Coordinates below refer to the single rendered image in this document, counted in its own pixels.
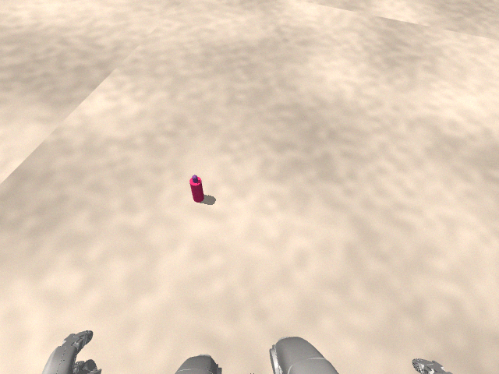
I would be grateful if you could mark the bottle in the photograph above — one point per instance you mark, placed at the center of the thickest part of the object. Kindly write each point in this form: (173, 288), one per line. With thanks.
(197, 189)

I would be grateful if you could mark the right robot hand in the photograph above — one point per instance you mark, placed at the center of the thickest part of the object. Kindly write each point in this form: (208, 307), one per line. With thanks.
(426, 367)

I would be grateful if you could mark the left robot hand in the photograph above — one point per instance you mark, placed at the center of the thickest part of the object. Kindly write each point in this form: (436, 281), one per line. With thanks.
(62, 359)

